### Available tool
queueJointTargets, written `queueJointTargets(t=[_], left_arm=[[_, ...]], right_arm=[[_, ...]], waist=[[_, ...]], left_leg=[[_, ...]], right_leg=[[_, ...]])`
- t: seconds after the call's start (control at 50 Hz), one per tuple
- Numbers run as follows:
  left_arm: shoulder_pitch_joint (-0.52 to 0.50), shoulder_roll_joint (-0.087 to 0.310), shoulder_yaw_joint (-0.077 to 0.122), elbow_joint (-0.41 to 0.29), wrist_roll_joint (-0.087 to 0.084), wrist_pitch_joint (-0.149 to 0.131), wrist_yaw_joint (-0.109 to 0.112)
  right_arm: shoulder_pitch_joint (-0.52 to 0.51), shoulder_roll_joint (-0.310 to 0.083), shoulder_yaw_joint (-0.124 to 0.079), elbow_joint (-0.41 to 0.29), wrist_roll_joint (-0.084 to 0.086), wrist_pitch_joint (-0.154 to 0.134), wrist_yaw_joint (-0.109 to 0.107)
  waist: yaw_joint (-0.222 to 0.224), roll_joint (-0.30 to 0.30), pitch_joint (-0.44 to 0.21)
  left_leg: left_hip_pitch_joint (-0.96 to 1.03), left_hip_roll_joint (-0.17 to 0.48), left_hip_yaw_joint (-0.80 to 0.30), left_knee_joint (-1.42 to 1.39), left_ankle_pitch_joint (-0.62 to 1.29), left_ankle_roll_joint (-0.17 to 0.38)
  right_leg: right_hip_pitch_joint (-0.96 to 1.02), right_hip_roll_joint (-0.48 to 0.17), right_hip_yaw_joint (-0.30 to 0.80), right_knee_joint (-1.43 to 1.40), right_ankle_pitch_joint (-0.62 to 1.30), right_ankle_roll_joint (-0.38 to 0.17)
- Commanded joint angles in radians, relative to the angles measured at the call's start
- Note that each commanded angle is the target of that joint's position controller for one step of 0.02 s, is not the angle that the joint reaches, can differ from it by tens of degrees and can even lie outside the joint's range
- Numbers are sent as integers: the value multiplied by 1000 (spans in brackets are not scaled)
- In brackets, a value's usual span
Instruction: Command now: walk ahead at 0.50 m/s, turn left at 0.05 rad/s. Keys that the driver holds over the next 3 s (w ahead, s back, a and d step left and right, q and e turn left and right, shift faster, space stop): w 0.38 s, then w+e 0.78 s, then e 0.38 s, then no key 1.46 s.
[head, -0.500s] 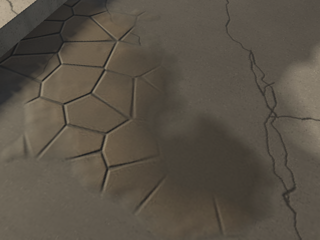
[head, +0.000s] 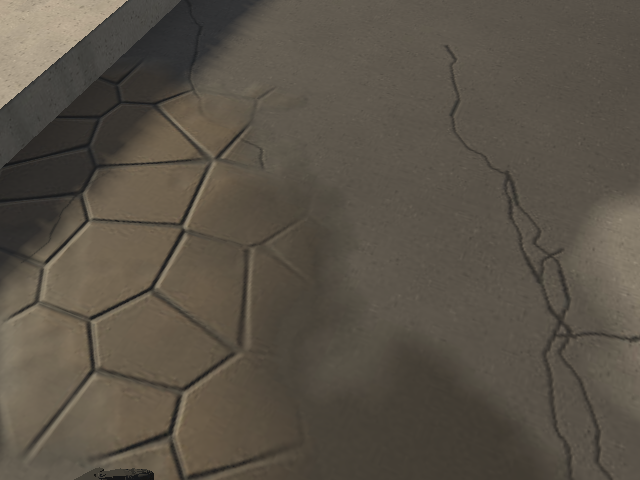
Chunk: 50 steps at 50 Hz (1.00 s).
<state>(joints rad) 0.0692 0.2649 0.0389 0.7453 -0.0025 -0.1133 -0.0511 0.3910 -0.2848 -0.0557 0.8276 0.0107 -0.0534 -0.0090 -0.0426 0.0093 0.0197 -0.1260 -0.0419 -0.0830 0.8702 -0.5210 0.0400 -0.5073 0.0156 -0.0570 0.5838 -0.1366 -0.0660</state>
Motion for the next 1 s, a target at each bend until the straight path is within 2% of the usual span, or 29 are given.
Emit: queueJointTargets(t=[0.02, 0.04, 0.06, 0.08, 0.1, 0.14, 0.2, 0.3, 0.36, 0.4, 0.42, 0.46, 0.48, 0.5, 0.52, 0.54, 0.56, 0.58, 0.6, 0.62, 0.66, 0.72, 0.8, 0.86, 0.9, 0.94, 0.98, 1.0], left_arm=[[281, 146, 45, 19, -15, 5, 14], [210, 132, 37, 5, -6, 9, 16], [170, 114, 32, 0, 5, 7, 14], [155, 100, 27, -1, 15, 3, 13], [152, 96, 26, 4, 12, -2, 12], [165, 113, 30, 22, 4, -10, 14], [204, 141, 37, 45, 1, -4, 28], [278, 157, 36, 76, -12, 16, 40], [328, 166, 37, 103, -15, 30, 42], [349, 169, 39, 118, -18, 43, 45], [348, 174, 42, 122, -20, 48, 49], [317, 196, 49, 119, -22, 56, 55], [289, 197, 47, 112, -22, 59, 57], [278, 158, 32, 96, -10, 56, 57], [358, 51, 1, 64, 3, 40, 53], [401, 50, -5, 77, -20, 22, 46], [327, 154, 25, 70, -47, 17, 45], [253, 158, 29, 48, -48, 19, 46], [221, 142, 31, 42, -36, 26, 49], [228, 133, 40, 46, -28, 41, 52], [271, 85, 37, 56, -31, 70, 51], [232, 71, 41, 28, -24, 90, 56], [129, 50, 36, -7, -18, 79, 35], [15, 33, 26, -52, -15, 75, 14], [-35, 38, 25, -82, -17, 76, 4], [-59, 49, 28, -109, -17, 78, -6], [-23, 76, 43, -120, -17, 82, -10], [51, 102, 58, -109, -19, 85, -8]], right_arm=[[-46, -136, -17, -112, 32, -49, 11], [-103, -129, -14, -123, 18, -51, 7], [-114, -120, -19, -126, 2, -48, 4], [-85, -107, -21, -120, 0, -39, 4], [-58, -88, -19, -110, 2, -29, 2], [-56, -66, -15, -109, -2, -16, -3], [-155, -56, -12, -140, -11, -15, -7], [-320, -20, 2, -175, -4, -33, 12], [-406, -20, 5, -205, 5, -41, 30], [-447, -28, 3, -228, 7, -49, 43], [-447, -37, 0, -234, 7, -54, 48], [-367, -72, -14, -219, 3, -62, 50], [-248, -104, -33, -185, 0, -65, 44], [-73, -162, -56, -144, -12, -66, 32], [63, -264, -81, -129, -35, -60, 20], [92, -213, -69, -116, -26, -52, 21], [31, -143, -47, -123, -17, -49, 18], [-36, -109, -36, -128, -11, -47, 15], [-102, -80, -26, -124, -12, -50, 18], [-150, -53, -19, -122, -16, -57, 21], [-191, -52, -23, -108, -22, -70, 24], [-192, -78, -35, -80, -29, -80, 17], [-168, -108, -44, -52, -27, -69, 0], [-122, -137, -53, -29, -16, -55, -7], [-95, -151, -60, -13, -6, -41, -7], [-86, -165, -66, -1, 6, -25, -7], [-108, -194, -74, -4, 14, -12, -11], [-121, -206, -77, -7, 18, -4, -13]], waist=[[143, -136, -202], [111, -41, -117], [78, -34, -71], [47, -59, -70], [33, -76, -69], [21, -80, -49], [43, -62, -17], [108, -61, 12], [140, -64, 39], [142, -69, 52], [128, -75, 50], [69, -98, 8], [-1, -91, -63], [-76, -64, -199], [-77, 138, -373], [-72, 281, -480], [-79, 175, -316], [-57, 125, -199], [-24, 75, -116], [10, 91, -69], [51, 102, -37], [64, 63, 0], [34, 46, 23], [-13, 25, 55], [-29, 25, 73], [-26, 35, 77], [15, 68, 31], [61, 83, -20]], left_leg=[[-646, 52, -59, 472, 57, 15], [-607, 103, -25, 419, 147, 13], [-563, 135, -17, 359, 200, 9], [-502, 159, -21, 328, 232, 6], [-473, 166, -14, 300, 246, -1], [-483, 177, 4, 246, 271, -20], [-570, 189, 18, 108, 407, -48], [-538, 150, 63, -196, 621, -45], [-553, 128, 74, -286, 609, -36], [-562, 115, 70, -327, 550, -19], [-546, 108, 64, -348, 511, -9], [-407, 73, 78, -386, 446, 14], [-227, 48, 102, -422, 466, 37], [69, 118, 45, -373, 508, 82], [487, 387, -312, -363, 468, 199], [570, 492, -623, -500, 324, 277], [444, 452, -505, -534, 241, 227], [299, 415, -360, -560, 249, 189], [155, 372, -262, -608, 295, 170], [58, 335, -177, -651, 337, 153], [-51, 313, -71, -714, 410, 153], [-63, 310, 51, -745, 525, 159], [-11, 282, 182, -748, 574, 134], [54, 307, 228, -742, 573, 128], [131, 331, 243, -719, 590, 120], [200, 351, 260, -669, 675, 105], [230, 350, 290, -551, 981, 82], [227, 340, 305, -433, 1141, 68]], right_leg=[[723, -354, 618, -291, -232, -198], [562, -320, 508, -315, -119, -179], [450, -286, 437, -340, -20, -174], [389, -258, 388, -366, 33, -170], [358, -239, 347, -392, 65, -175], [320, -230, 278, -424, 148, -188], [345, -220, 213, -447, 238, -184], [399, -182, 126, -446, 222, -134], [480, -218, 142, -417, 205, -137], [537, -251, 170, -378, 235, -133], [558, -263, 186, -352, 261, -126], [563, -263, 204, -268, 401, -107], [527, -223, 177, -143, 521, -86], [386, -166, 143, 74, 448, -52], [13, -25, 71, 461, 46, 17], [-172, 32, 168, 662, -447, 34], [-257, -30, 202, 738, -399, 30], [-267, -79, 169, 723, -309, 28], [-232, -112, 157, 671, -241, 34], [-183, -140, 163, 622, -190, 38], [-107, -153, 156, 601, -138, 51], [-165, -157, 172, 536, -35, 68], [-177, -145, 134, 301, 164, 66], [-180, -136, 76, 168, 198, 51], [-207, -131, 56, 116, 152, 33], [-209, -115, 27, 83, 69, 8], [-105, -58, -31, 73, -35, -30], [2, -14, -62, 69, -78, -53]])
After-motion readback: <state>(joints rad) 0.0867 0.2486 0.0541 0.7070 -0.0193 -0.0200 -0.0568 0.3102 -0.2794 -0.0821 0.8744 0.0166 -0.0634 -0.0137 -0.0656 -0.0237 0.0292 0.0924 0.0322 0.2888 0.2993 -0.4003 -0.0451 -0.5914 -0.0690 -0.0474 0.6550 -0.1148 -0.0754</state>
